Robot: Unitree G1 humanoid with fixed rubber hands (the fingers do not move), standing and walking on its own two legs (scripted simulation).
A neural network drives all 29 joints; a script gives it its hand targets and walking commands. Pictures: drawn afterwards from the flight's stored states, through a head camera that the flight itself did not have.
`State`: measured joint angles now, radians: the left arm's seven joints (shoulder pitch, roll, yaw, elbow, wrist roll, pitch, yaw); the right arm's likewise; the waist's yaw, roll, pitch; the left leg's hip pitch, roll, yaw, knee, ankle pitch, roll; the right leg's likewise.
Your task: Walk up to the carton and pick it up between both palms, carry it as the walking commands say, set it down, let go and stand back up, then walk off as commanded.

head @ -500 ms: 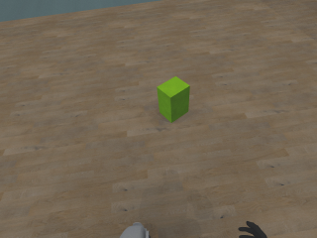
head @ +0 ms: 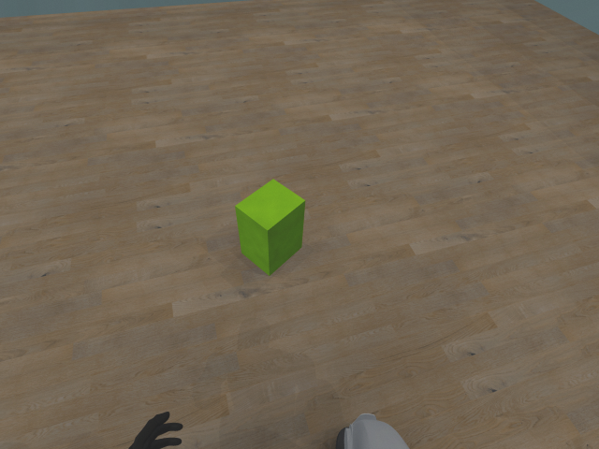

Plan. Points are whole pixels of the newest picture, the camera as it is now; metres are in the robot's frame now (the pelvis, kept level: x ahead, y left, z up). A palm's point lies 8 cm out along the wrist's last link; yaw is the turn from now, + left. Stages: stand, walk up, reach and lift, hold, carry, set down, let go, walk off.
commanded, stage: walk up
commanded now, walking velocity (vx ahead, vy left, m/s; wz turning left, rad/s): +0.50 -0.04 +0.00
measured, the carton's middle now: (271, 228) +0.97 +0.03 -0.64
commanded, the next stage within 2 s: none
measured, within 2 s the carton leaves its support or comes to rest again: neither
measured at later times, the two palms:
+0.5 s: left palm out of the picture +0.12 +0.21 -0.10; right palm (432, 311) +0.36 -0.26 -0.13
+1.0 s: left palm (144, 267) +0.49 +0.28 -0.14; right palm (416, 306) +0.36 -0.22 -0.11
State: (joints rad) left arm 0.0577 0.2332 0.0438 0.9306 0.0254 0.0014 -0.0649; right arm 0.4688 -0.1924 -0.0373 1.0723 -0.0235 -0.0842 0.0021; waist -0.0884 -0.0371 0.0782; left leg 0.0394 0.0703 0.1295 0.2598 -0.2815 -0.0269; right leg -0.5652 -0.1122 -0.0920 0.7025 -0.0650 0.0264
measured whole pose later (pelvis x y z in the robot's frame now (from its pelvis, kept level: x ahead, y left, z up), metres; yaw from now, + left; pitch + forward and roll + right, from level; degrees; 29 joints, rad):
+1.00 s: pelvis +0.41 +0.03 +0.01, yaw +0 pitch +0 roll -2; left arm 0.16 0.25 0.06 1.01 0.02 0.03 -0.03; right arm 0.37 -0.20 -0.04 1.08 -0.03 -0.06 -0.01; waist -0.05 -0.04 0.06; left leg -0.16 0.11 0.13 0.35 -0.18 -0.01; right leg -0.48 -0.09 -0.10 0.88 -0.25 0.05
